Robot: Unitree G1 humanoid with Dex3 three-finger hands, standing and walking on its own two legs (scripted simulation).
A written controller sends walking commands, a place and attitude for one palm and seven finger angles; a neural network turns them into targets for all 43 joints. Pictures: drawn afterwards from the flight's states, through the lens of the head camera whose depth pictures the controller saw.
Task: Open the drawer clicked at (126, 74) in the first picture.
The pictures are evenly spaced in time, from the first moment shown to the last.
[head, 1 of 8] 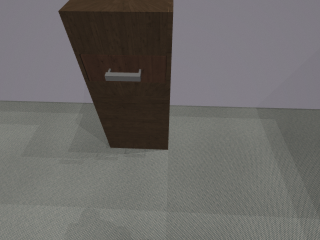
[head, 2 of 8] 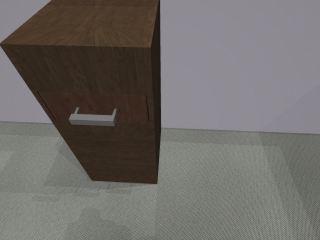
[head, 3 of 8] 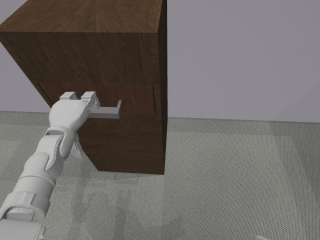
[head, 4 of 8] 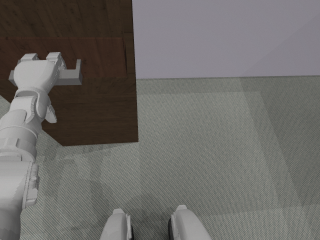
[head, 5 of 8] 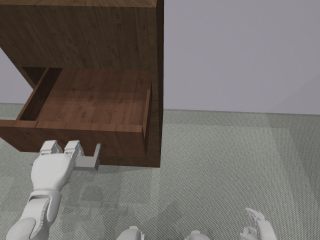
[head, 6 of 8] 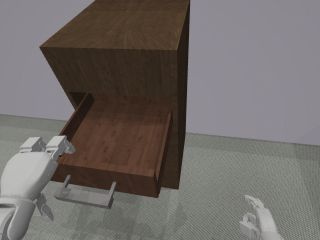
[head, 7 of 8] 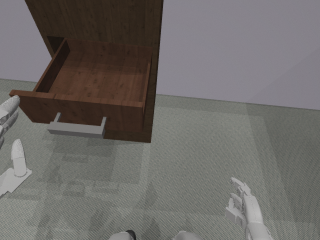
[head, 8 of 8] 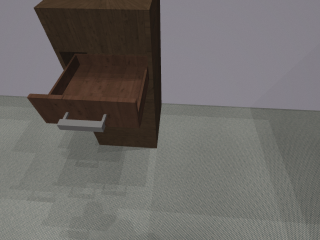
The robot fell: no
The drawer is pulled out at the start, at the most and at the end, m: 0.00 0.30 0.29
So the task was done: yes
